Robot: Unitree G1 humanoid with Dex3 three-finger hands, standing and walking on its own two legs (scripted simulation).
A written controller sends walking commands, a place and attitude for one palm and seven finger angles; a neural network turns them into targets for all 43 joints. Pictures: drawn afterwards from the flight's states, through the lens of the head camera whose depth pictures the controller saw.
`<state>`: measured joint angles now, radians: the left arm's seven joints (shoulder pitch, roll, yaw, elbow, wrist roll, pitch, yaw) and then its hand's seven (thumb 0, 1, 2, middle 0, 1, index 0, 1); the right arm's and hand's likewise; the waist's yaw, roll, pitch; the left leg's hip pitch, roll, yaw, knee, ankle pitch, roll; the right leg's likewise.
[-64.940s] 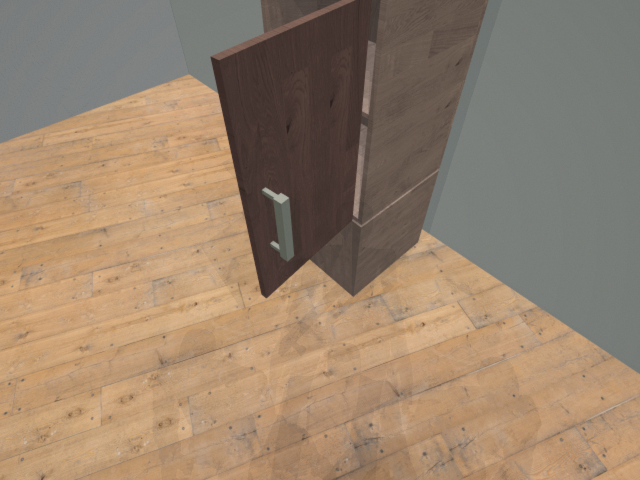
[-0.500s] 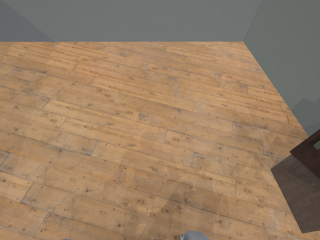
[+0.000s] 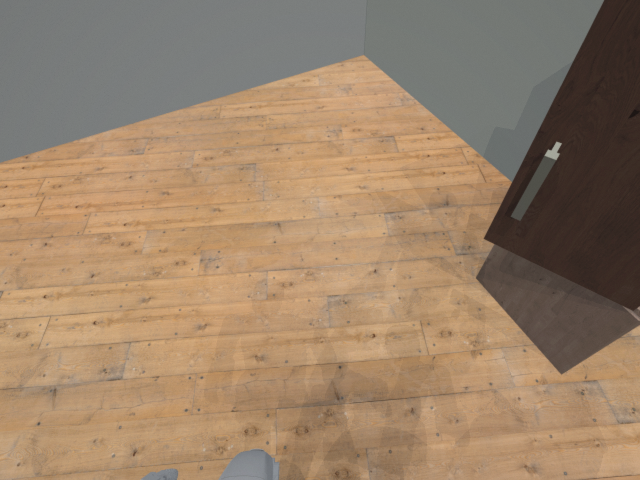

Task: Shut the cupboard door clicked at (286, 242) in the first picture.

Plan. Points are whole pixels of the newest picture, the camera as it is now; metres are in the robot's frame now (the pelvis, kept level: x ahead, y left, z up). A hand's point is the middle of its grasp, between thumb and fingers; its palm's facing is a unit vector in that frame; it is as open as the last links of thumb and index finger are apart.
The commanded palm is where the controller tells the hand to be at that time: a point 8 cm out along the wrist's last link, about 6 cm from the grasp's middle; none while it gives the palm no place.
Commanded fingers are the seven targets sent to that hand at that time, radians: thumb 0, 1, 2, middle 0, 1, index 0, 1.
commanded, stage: turn to face it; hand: left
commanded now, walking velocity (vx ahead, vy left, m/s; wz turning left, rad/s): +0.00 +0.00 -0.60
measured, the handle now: (536, 182) +0.67 -0.41 -0.10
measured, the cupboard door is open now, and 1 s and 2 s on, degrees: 26 26 26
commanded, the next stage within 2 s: take the last steps up to it in 0.94 s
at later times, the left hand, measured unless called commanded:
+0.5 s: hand (172, 467) +0.16 +0.23 -0.17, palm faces -0.25 -0.94 -0.24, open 7.4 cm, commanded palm none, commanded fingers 0.00 0.90 0.90 -0.20 -0.30 -0.20 -0.30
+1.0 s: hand (251, 439) +0.20 +0.12 -0.17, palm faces -0.47 -0.86 -0.20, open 7.4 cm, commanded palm none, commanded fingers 0.00 0.90 0.90 -0.20 -0.30 -0.20 -0.30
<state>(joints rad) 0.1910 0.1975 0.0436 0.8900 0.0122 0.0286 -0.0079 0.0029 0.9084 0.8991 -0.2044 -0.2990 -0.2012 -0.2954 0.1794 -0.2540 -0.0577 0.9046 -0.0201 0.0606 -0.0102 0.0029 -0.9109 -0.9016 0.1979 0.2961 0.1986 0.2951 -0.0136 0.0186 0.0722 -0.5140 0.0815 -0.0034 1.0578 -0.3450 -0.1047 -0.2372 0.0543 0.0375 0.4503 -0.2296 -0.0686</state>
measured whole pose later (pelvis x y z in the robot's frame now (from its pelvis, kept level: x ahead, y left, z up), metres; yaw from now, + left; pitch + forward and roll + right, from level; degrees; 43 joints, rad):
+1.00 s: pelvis +0.03 +0.00 -0.01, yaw -30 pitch +1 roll +0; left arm 0.19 0.19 0.04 0.93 0.02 0.03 0.00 0.00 0.91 0.90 -0.21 -0.30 -0.20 -0.30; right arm 0.22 -0.22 -0.04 0.95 -0.01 0.05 -0.02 0.00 -0.91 -0.90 0.20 0.30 0.20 0.30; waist -0.01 -0.01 0.04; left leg -0.37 0.05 0.04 0.75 -0.38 -0.08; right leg -0.22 0.03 0.03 0.48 -0.27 -0.02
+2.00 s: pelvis +0.15 -0.22 -0.01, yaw -37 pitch +0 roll -2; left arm 0.37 0.15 0.03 1.16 0.02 -0.05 0.01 0.00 0.92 0.90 -0.20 -0.30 -0.20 -0.29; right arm 0.13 -0.15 -0.03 0.99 -0.03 -0.04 0.01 0.00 -0.91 -0.90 0.20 0.30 0.20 0.29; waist 0.02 -0.01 0.04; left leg -0.38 0.06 0.11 0.59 -0.19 0.01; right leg -0.02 0.07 -0.15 0.41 -0.39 -0.07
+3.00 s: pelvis +0.17 -0.26 +0.00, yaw -35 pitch -1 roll +0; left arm 0.24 0.20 0.04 1.07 0.01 0.05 0.02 0.00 0.91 0.90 -0.20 -0.30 -0.20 -0.29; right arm 0.20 -0.15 -0.02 1.04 -0.02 0.01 -0.03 0.00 -0.92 -0.90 0.20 0.30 0.20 0.30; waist 0.00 -0.03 0.05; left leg -0.23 0.00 0.10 0.46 -0.23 0.04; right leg -0.15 -0.02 0.00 0.51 -0.31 0.01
